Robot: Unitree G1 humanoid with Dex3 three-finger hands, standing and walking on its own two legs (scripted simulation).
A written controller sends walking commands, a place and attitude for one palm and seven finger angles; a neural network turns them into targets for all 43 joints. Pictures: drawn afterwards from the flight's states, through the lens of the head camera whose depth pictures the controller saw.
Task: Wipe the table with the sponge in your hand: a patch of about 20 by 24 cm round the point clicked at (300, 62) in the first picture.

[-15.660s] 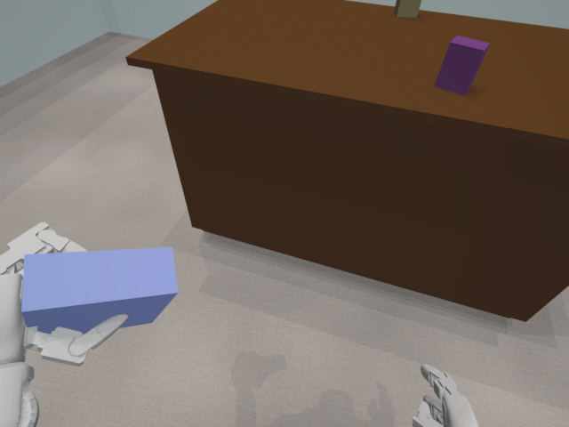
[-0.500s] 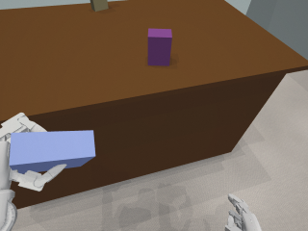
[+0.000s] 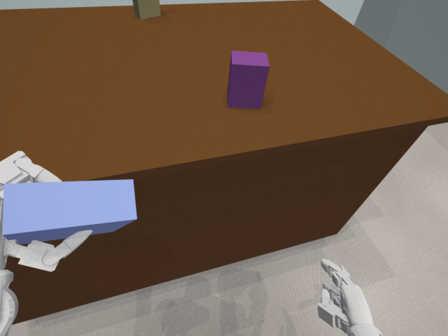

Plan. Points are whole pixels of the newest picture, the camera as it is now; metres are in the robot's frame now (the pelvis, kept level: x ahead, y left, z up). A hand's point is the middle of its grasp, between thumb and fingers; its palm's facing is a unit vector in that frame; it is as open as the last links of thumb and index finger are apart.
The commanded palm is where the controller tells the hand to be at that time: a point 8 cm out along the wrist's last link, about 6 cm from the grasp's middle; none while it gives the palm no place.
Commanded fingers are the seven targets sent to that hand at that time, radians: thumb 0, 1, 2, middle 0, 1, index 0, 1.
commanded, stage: shuffle to correct the standing spot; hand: left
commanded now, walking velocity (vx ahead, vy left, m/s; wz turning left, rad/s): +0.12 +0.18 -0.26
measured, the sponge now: (89, 211) +0.24 +0.21 +0.15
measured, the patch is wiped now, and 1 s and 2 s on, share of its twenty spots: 0.00 0.00 0.00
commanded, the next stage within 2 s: come to a stop and stand still in 0.66 s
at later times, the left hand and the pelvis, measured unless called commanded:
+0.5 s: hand (56, 170) +0.28 +0.27 +0.18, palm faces +0.27 -0.83 -0.48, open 9.1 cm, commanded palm +0.21 +0.32 +0.19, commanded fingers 0.00 0.10 1.30 -1.20 -1.60 -1.20 -1.60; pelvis +0.03 +0.05 -0.01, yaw -4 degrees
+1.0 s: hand out of the picture +0.31 +0.36 +0.18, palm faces +0.36 -0.86 -0.37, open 9.1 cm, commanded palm +0.26 +0.40 +0.19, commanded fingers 0.00 0.10 1.30 -1.20 -1.60 -1.20 -1.60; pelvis +0.08 +0.13 +0.00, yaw -4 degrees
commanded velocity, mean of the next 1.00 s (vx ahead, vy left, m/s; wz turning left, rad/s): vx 0.05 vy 0.08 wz -0.05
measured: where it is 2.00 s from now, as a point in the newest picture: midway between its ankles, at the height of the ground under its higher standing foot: outside the picture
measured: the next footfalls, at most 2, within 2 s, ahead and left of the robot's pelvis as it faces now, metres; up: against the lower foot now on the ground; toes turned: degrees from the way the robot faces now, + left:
right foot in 0.42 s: +0.10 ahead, -0.01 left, +0.00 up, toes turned -6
left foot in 0.72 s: +0.16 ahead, +0.26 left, +0.00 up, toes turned -1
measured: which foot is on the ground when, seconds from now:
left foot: down 0.00-0.44, up 0.46-0.70, down 0.72-1.00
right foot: down 0.00-0.18, up 0.20-0.40, down 0.42-1.00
